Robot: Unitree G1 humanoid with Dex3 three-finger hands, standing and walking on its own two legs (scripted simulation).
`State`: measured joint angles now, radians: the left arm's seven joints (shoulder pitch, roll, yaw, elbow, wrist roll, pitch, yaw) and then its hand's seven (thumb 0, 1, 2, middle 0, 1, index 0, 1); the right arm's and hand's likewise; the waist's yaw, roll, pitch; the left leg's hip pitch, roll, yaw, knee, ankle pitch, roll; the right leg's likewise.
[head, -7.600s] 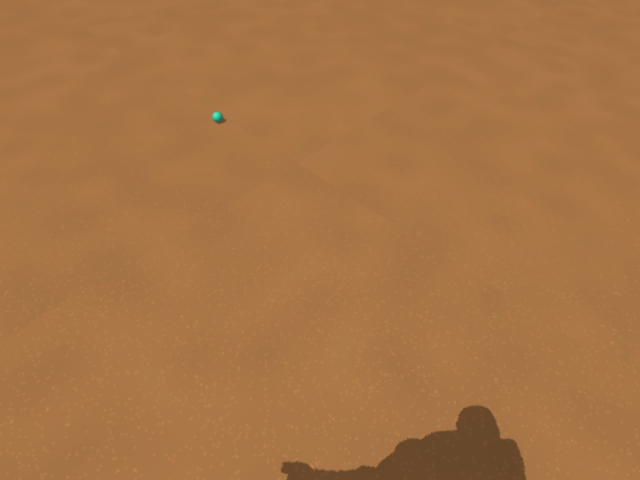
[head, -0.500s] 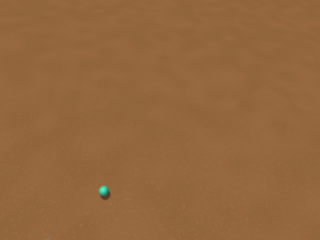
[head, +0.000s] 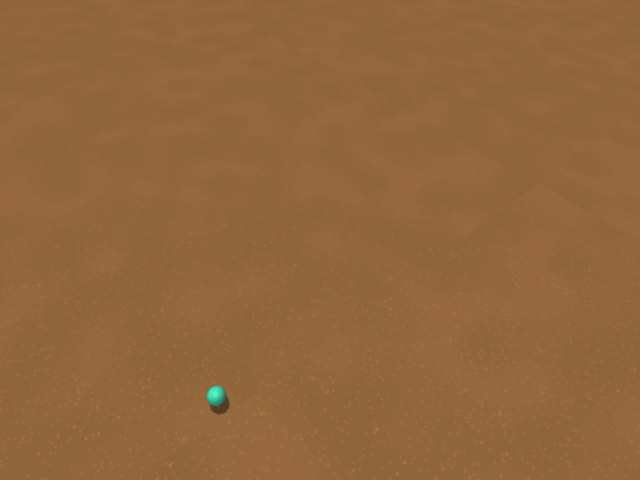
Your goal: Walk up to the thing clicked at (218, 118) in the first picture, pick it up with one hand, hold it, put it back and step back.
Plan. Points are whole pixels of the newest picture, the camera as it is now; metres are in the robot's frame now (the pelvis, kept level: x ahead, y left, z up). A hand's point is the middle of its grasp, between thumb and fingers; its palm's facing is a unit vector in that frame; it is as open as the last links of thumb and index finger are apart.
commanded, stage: walk up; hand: left
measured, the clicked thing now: (216, 395) +0.50 +0.31 -0.75
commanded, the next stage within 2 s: stand in 0.28 s
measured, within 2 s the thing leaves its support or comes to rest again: neither
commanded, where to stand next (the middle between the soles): +0.10 +0.03 m, yaw +1 degrees
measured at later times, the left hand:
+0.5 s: hand out of the picture +0.10 +0.24 -0.16, palm faces -0.01 -0.94 -0.34, open 7.4 cm
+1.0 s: hand out of the picture +0.10 +0.24 -0.15, palm faces -0.01 -0.94 -0.34, open 7.4 cm
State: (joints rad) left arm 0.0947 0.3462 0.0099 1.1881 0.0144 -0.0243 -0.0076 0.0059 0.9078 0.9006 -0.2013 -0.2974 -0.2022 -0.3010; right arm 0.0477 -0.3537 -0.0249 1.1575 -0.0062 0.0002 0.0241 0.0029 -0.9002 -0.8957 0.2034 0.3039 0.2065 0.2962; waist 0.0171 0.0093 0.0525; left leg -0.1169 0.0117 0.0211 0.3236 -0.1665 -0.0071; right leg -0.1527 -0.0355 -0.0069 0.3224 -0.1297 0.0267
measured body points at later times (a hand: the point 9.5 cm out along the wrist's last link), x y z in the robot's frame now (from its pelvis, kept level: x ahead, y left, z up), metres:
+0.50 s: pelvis +0.01 -0.01 +0.00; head +0.03 -0.01 +0.45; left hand +0.10 +0.29 -0.13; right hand +0.09 -0.30 -0.14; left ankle +0.01 +0.12 -0.75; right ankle +0.03 -0.14 -0.75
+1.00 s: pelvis +0.02 -0.01 +0.00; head +0.04 -0.02 +0.45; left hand +0.10 +0.29 -0.13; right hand +0.11 -0.31 -0.13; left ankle +0.01 +0.12 -0.75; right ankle +0.03 -0.14 -0.75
